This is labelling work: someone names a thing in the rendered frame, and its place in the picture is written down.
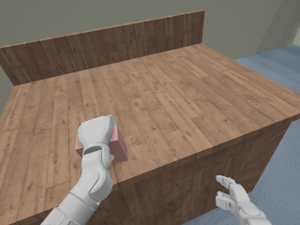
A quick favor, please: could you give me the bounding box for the sponge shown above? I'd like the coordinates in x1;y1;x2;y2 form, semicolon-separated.
75;126;128;164

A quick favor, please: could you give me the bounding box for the right robot forearm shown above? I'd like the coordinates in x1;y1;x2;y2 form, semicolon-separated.
235;201;272;225

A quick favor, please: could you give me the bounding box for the table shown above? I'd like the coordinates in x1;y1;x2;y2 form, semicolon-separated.
0;9;300;225

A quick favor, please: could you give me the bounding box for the left robot hand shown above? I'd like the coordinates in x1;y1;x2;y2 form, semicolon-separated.
78;113;117;163

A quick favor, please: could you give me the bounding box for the right robot hand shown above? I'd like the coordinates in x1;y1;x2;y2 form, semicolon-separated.
216;175;250;218

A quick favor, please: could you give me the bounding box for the left robot forearm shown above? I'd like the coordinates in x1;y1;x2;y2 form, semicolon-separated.
40;142;113;225

